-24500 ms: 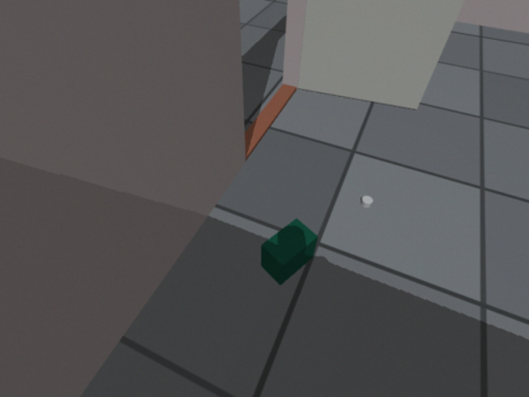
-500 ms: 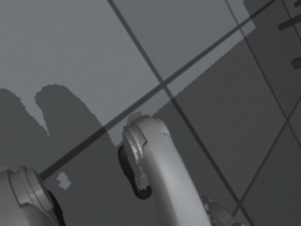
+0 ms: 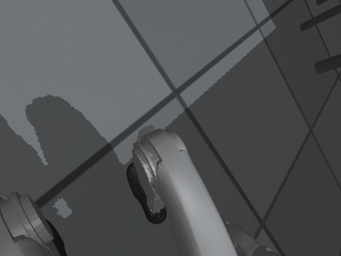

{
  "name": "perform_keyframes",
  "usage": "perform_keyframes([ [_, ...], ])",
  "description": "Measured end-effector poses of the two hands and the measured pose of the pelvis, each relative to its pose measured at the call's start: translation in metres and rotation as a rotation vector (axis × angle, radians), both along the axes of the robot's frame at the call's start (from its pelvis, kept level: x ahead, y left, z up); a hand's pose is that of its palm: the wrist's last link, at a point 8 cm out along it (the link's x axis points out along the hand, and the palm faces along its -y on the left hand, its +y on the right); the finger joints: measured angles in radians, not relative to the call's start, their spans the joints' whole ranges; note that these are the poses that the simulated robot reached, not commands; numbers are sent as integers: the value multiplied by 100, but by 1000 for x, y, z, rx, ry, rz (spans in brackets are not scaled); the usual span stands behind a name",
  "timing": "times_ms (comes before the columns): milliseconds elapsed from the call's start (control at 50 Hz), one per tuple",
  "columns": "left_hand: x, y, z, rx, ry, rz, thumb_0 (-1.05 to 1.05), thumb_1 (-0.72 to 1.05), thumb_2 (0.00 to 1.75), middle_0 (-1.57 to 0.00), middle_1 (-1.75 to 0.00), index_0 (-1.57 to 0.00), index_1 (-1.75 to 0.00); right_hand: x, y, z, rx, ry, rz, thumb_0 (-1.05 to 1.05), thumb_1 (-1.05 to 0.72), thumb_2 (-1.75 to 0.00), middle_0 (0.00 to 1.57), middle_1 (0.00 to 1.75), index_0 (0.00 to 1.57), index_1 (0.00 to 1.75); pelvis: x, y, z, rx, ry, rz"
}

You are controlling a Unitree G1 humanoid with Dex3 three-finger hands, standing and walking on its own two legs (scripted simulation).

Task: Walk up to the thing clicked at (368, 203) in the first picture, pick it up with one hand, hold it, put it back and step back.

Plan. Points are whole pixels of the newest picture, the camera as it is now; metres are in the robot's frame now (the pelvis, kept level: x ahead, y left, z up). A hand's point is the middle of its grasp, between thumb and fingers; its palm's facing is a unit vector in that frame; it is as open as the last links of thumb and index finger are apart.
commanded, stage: rest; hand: left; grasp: from above
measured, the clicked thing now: out of the picture +0.51 +0.30 -0.28
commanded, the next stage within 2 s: open in 0.34 s
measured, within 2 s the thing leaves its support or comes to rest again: rests again in 0.06 s
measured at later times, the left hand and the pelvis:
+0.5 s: hand out of the picture +0.49 +0.29 -0.24, palm faces -0.43 -0.13 -0.89, open 7.3 cm; pelvis +0.00 +0.00 +0.00, yaw -1 degrees
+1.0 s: hand out of the picture +0.49 +0.30 -0.24, palm faces -0.43 -0.13 -0.89, open 11.7 cm; pelvis -0.01 +0.00 +0.00, yaw -1 degrees
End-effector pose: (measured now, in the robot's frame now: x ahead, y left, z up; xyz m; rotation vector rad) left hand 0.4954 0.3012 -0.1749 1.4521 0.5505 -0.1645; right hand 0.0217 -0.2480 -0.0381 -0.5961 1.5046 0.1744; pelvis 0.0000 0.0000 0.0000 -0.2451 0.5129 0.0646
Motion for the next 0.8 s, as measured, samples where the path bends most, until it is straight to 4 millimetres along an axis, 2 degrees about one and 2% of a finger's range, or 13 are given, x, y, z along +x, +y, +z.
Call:
perform_keyframes([
  [520,1,-6,-10,5,-1,7,-1,34,26,-83,-52,-92,-44,-8,6,6,17,17,25,0,-92,-91,20,30,20,30,-3,1,2,-12,-16,-9],
  [640,0,-5,-10,6,5,1,-1,29,37,-75,-57,-82,-51,-11,8,6,21,22,23,0,-92,-91,20,30,20,30,-4,1,4,-14,-18,-11],
  [800,0,-4,-10,2,-2,0,0,8,54,-59,-65,-62,-62,-13,11,7,19,29,24,0,-91,-91,20,30,20,30,-5,2,3,-19,-20,-12],
])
